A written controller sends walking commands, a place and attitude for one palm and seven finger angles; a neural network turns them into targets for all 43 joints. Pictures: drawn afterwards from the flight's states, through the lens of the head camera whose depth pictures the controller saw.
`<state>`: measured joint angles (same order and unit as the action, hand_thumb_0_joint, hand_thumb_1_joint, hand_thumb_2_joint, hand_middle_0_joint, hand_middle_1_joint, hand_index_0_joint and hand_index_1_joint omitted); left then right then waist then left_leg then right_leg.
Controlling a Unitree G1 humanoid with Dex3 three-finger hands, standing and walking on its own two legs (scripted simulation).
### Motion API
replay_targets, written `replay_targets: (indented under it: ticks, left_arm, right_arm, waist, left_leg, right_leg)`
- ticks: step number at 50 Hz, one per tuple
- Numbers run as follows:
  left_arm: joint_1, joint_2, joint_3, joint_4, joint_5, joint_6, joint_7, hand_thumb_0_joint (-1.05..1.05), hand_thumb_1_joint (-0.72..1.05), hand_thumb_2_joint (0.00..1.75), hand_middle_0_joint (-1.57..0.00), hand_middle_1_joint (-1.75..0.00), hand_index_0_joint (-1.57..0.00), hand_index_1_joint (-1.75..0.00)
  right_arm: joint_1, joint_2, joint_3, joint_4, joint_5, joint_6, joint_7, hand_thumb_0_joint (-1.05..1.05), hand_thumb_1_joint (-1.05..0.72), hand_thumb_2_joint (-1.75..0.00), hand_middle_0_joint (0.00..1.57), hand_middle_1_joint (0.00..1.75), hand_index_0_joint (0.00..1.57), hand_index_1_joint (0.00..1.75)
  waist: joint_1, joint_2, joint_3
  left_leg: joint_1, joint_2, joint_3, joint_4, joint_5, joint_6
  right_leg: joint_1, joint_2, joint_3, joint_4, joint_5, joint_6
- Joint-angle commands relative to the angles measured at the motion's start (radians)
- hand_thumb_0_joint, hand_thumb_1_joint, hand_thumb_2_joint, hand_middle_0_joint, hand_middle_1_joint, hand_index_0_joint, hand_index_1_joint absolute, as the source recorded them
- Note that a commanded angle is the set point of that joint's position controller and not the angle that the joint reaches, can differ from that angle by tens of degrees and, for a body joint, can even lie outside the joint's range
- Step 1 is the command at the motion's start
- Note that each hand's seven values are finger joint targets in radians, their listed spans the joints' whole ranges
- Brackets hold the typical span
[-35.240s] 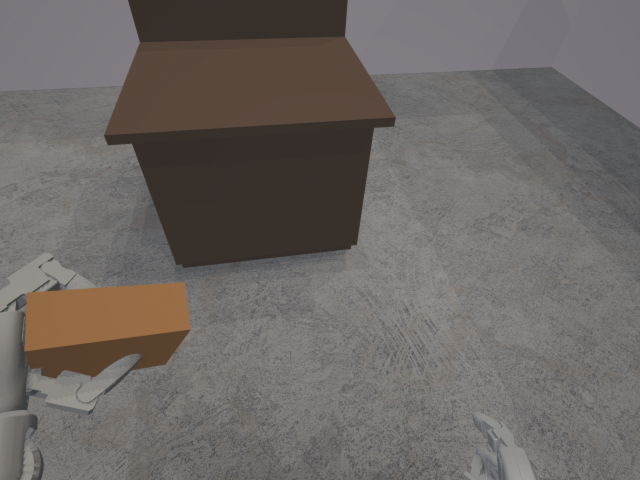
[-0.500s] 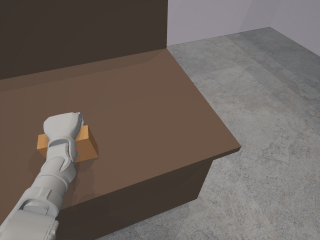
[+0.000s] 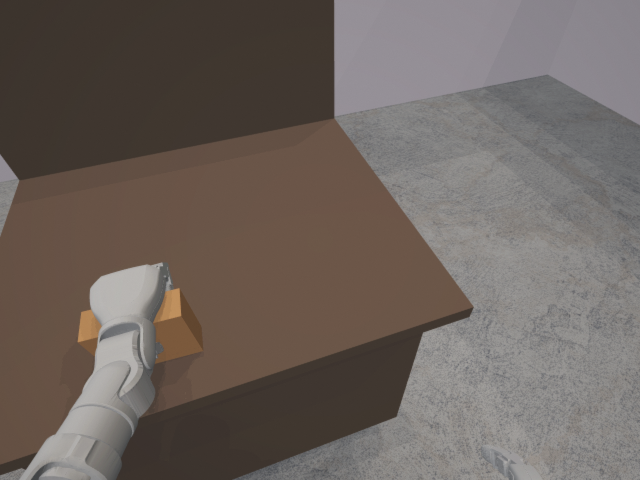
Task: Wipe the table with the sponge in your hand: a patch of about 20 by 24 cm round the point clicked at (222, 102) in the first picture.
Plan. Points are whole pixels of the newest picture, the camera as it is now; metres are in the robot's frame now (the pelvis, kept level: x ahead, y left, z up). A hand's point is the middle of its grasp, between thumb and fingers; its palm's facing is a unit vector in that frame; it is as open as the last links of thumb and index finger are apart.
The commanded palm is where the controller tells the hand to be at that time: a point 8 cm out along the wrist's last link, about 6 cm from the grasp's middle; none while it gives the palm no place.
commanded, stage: wipe back along the middle lane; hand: left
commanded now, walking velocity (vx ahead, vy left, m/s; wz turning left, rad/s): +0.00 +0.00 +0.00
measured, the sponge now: (151, 338) +0.32 +0.29 -0.03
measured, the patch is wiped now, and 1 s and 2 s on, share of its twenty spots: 0.80 0.90 0.95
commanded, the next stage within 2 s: slide across to the third lane in 0.14 s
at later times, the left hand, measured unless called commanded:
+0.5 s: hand (154, 335) +0.29 +0.26 +0.02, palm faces -0.08 -0.04 -1.00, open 9.1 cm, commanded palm +0.27 +0.23 +0.07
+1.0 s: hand (200, 324) +0.31 +0.20 +0.02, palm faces -0.05 -0.03 -1.00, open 9.1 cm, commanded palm +0.29 +0.18 +0.07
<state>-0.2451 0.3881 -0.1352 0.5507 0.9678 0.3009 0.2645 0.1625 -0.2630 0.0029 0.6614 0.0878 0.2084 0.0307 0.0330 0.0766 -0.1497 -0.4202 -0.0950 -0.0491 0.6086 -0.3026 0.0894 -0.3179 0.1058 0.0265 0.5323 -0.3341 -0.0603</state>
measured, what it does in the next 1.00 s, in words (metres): stands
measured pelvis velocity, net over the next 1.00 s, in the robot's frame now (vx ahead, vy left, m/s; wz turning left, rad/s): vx -0.03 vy -0.02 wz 0.01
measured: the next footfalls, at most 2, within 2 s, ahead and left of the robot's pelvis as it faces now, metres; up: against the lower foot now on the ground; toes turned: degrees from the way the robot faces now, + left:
none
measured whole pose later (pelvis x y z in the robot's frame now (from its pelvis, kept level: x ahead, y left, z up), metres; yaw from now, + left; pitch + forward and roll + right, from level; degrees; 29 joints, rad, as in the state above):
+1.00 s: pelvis -0.03 -0.02 +0.00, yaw +1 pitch +5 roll -1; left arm -0.35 0.26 -0.29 0.61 0.98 0.40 0.27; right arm 0.12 -0.25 -0.01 0.70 0.08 0.19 0.02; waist 0.04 0.08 -0.13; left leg -0.42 -0.09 -0.06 0.61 -0.27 0.06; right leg -0.33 0.11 0.01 0.57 -0.32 -0.08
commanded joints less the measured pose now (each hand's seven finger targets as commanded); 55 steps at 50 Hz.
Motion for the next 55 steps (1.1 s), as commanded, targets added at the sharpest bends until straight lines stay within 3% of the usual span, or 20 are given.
replay_targets:
  ticks: [1, 3, 4, 10, 13, 16, 18, 21, 23, 26, 28, 29, 38, 41, 43, 47, 50, 51, 53, 55]
  left_arm:
    - [-0.013, 0.079, 0.027, -0.07, -0.044, -0.002, -0.043, 0.0, 0.1, 1.3, -1.2, -1.6, -1.2, -1.6]
    - [0.014, 0.123, 0.063, -0.084, -0.037, -0.006, -0.047, 0.0, 0.1, 1.3, -1.2, -1.6, -1.2, -1.6]
    - [0.019, 0.07, 0.019, -0.105, -0.044, -0.01, -0.051, 0.0, 0.1, 1.3, -1.2, -1.6, -1.2, -1.6]
    - [0.094, 0.103, 0.069, -0.143, -0.05, -0.031, -0.042, 0.0, 0.1, 1.3, -1.2, -1.6, -1.2, -1.6]
    - [-0.003, 0.152, 0.09, -0.155, -0.031, -0.016, -0.043, 0.0, 0.1, 1.3, -1.2, -1.6, -1.2, -1.6]
    - [-0.049, 0.1, 0.034, -0.186, -0.03, -0.009, -0.044, 0.0, 0.1, 1.3, -1.2, -1.6, -1.2, -1.6]
    - [-0.096, 0.148, 0.065, -0.206, -0.02, -0.009, -0.05, 0.0, 0.1, 1.3, -1.2, -1.6, -1.2, -1.6]
    - [-0.155, 0.077, -0.007, -0.243, -0.015, -0.022, -0.051, 0.0, 0.1, 1.3, -1.2, -1.6, -1.2, -1.6]
    - [-0.15, 0.078, 0.002, -0.227, -0.015, -0.026, -0.054, 0.0, 0.1, 1.3, -1.2, -1.6, -1.2, -1.6]
    - [-0.158, 0.048, -0.016, -0.202, -0.022, -0.035, -0.045, 0.0, 0.1, 1.3, -1.2, -1.6, -1.2, -1.6]
    - [-0.169, 0.078, 0.011, -0.203, -0.014, -0.032, -0.039, 0.0, 0.1, 1.3, -1.2, -1.6, -1.2, -1.6]
    - [-0.175, 0.03, -0.026, -0.211, -0.026, -0.032, -0.033, 0.0, 0.1, 1.3, -1.2, -1.6, -1.2, -1.6]
    - [-0.277, -0.035, -0.084, -0.144, -0.01, 0.026, -0.004, 0.0, 0.1, 1.3, -1.2, -1.6, -1.2, -1.6]
    - [-0.332, -0.108, -0.149, -0.114, -0.013, 0.042, 0.004, 0.0, 0.1, 1.3, -1.2, -1.6, -1.2, -1.6]
    - [-0.34, -0.062, -0.109, -0.098, -0.01, 0.057, 0.007, 0.0, 0.1, 1.3, -1.2, -1.6, -1.2, -1.6]
    - [-0.366, -0.127, -0.163, -0.072, -0.012, 0.074, 0.015, 0.0, 0.1, 1.3, -1.2, -1.6, -1.2, -1.6]
    - [-0.334, -0.093, -0.117, -0.052, -0.014, 0.093, 0.027, 0.0, 0.1, 1.3, -1.2, -1.6, -1.2, -1.6]
    - [-0.373, -0.084, -0.115, -0.038, -0.014, 0.098, 0.029, 0.0, 0.1, 1.3, -1.2, -1.6, -1.2, -1.6]
    - [-0.391, -0.002, -0.042, 0.013, -0.002, 0.115, 0.035, 0.0, 0.1, 1.3, -1.2, -1.6, -1.2, -1.6]
    - [-0.459, -0.011, -0.061, 0.059, -0.002, 0.124, 0.036, 0.0, 0.1, 1.3, -1.2, -1.6, -1.2, -1.6]
  right_arm:
    - [-0.106, -0.127, -0.038, -0.144, 0.007, -0.051, -0.009, 0.0, -0.9, -0.9, 0.2, 0.3, 0.2, 0.3]
    - [-0.117, -0.133, -0.036, -0.143, 0.006, -0.054, -0.008, 0.0, -0.9, -0.9, 0.2, 0.3, 0.2, 0.3]
    - [-0.115, -0.122, -0.037, -0.149, 0.007, -0.056, -0.007, 0.0, -0.9, -0.9, 0.2, 0.3, 0.2, 0.3]
    - [-0.125, -0.126, -0.041, -0.147, 0.004, -0.07, -0.006, 0.0, -0.9, -0.9, 0.2, 0.3, 0.2, 0.3]
    - [-0.142, -0.137, -0.042, -0.135, 0.001, -0.062, -0.017, 0.0, -0.9, -0.9, 0.2, 0.3, 0.2, 0.3]
    - [-0.141, -0.127, -0.046, -0.141, 0.0, -0.065, -0.026, 0.0, -0.9, -0.9, 0.2, 0.3, 0.2, 0.3]
    - [-0.153, -0.13, -0.047, -0.133, -0.001, -0.064, -0.033, 0.0, -0.9, -0.9, 0.2, 0.3, 0.2, 0.3]
    - [-0.144, -0.121, -0.054, -0.131, -0.006, -0.071, -0.039, 0.0, -0.9, -0.9, 0.2, 0.3, 0.2, 0.3]
    - [-0.149, -0.121, -0.053, -0.127, -0.007, -0.075, -0.04, 0.0, -0.9, -0.9, 0.2, 0.3, 0.2, 0.3]
    - [-0.136, -0.12, -0.057, -0.125, -0.008, -0.076, -0.041, 0.0, -0.9, -0.9, 0.2, 0.3, 0.2, 0.3]
    - [-0.157, -0.124, -0.055, -0.121, -0.009, -0.075, -0.042, 0.0, -0.9, -0.9, 0.2, 0.3, 0.2, 0.3]
    - [-0.145, -0.117, -0.058, -0.126, -0.009, -0.077, -0.041, 0.0, -0.9, -0.9, 0.2, 0.3, 0.2, 0.3]
    - [-0.174, -0.113, -0.054, -0.116, -0.004, -0.073, -0.03, 0.0, -0.9, -0.9, 0.2, 0.3, 0.2, 0.3]
    - [-0.162, -0.108, -0.054, -0.112, -0.001, -0.074, -0.028, 0.0, -0.9, -0.9, 0.2, 0.3, 0.2, 0.3]
    - [-0.175, -0.111, -0.052, -0.108, -0.001, -0.069, -0.027, 0.0, -0.9, -0.9, 0.2, 0.3, 0.2, 0.3]
    - [-0.171, -0.102, -0.05, -0.11, -0.001, -0.06, -0.019, 0.0, -0.9, -0.9, 0.2, 0.3, 0.2, 0.3]
    - [-0.175, -0.102, -0.05, -0.113, -0.002, -0.052, -0.016, 0.0, -0.9, -0.9, 0.2, 0.3, 0.2, 0.3]
    - [-0.175, -0.105, -0.046, -0.112, -0.003, -0.049, -0.019, 0.0, -0.9, -0.9, 0.2, 0.3, 0.2, 0.3]
    - [-0.184, -0.112, -0.04, -0.098, -0.005, -0.037, -0.027, 0.0, -0.9, -0.9, 0.2, 0.3, 0.2, 0.3]
    - [-0.17, -0.107, -0.034, -0.095, -0.001, -0.033, -0.036, 0.0, -0.9, -0.9, 0.2, 0.3, 0.2, 0.3]
  waist:
    - [-0.007, -0.12, -0.106]
    - [0.006, -0.106, -0.104]
    - [-0.008, -0.108, -0.092]
    - [0.0, -0.156, -0.09]
    - [-0.004, -0.148, -0.058]
    - [-0.019, -0.107, -0.067]
    - [-0.01, -0.086, -0.097]
    - [-0.032, -0.055, -0.113]
    - [-0.02, -0.084, -0.136]
    - [-0.035, -0.137, -0.108]
    - [-0.016, -0.118, -0.129]
    - [-0.028, -0.122, -0.123]
    - [-0.022, -0.121, -0.129]
    - [-0.045, -0.144, -0.116]
    - [-0.022, -0.13, -0.136]
    - [-0.037, -0.149, -0.136]
    - [-0.015, -0.144, -0.155]
    - [-0.028, -0.157, -0.136]
    - [-0.013, -0.141, -0.107]
    - [-0.039, -0.164, -0.077]
  left_leg:
    - [0.098, 0.047, -0.038, -0.052, 0.323, -0.043]
    - [0.093, 0.045, -0.045, -0.06, 0.323, -0.043]
    - [0.093, 0.044, -0.037, -0.059, 0.313, -0.04]
    - [0.072, 0.035, -0.026, -0.055, 0.304, -0.032]
    - [0.055, 0.031, -0.026, -0.069, 0.249, -0.025]
    - [0.085, 0.028, -0.018, -0.067, 0.235, -0.018]
    - [0.101, 0.028, -0.029, -0.071, 0.241, -0.017]
    - [0.146, 0.032, -0.03, -0.065, 0.234, -0.015]
    - [0.156, 0.035, -0.039, -0.069, 0.246, -0.017]
    - [0.13, 0.035, -0.033, -0.063, 0.217, -0.015]
    - [0.13, 0.035, -0.037, -0.069, 0.229, -0.02]
    - [0.131, 0.035, -0.031, -0.065, 0.22, -0.019]
    - [0.139, 0.043, -0.041, -0.063, 0.197, -0.03]
    - [0.138, 0.045, -0.04, -0.056, 0.179, -0.029]
    - [0.141, 0.046, -0.042, -0.062, 0.187, -0.034]
    - [0.133, 0.045, -0.037, -0.05, 0.187, -0.034]
    - [0.128, 0.046, -0.037, -0.055, 0.196, -0.038]
    - [0.109, 0.043, -0.03, -0.053, 0.18, -0.035]
    - [0.077, 0.043, -0.032, -0.068, 0.156, -0.038]
    - [0.049, 0.039, -0.023, -0.066, 0.116, -0.034]
  right_leg:
    - [0.092, -0.03, 0.04, -0.058, 0.44, -0.025]
    - [0.101, -0.03, 0.063, -0.06, 0.457, -0.032]
    - [0.1, -0.032, 0.051, -0.062, 0.444, -0.026]
    - [0.133, -0.037, 0.077, -0.065, 0.532, -0.02]
    - [0.114, -0.036, 0.099, -0.084, 0.47, -0.022]
    - [0.1, -0.037, 0.082, -0.092, 0.422, -0.018]
    - [0.107, -0.035, 0.095, -0.096, 0.416, -0.023]
    - [0.072, -0.031, 0.074, -0.098, 0.358, -0.022]
    - [0.076, -0.026, 0.075, -0.098, 0.363, -0.025]
    - [0.063, -0.028, 0.069, -0.094, 0.356, -0.018]
    - [0.072, -0.029, 0.081, -0.09, 0.365, -0.022]
    - [0.068, -0.031, 0.064, -0.085, 0.354, -0.017]
    - [0.009, -0.025, 0.055, -0.074, 0.288, -0.023]
    - [-0.019, -0.026, 0.037, -0.066, 0.258, -0.018]
    - [-0.007, -0.024, 0.047, -0.065, 0.265, -0.025]
    - [-0.013, -0.027, 0.032, -0.056, 0.275, -0.019]
    - [0.009, -0.025, 0.035, -0.05, 0.278, -0.024]
    - [0.01, -0.028, 0.042, -0.054, 0.283, -0.021]
    - [0.005, -0.026, 0.064, -0.061, 0.265, -0.027]
    - [-0.009, -0.032, 0.057, -0.068, 0.226, -0.016]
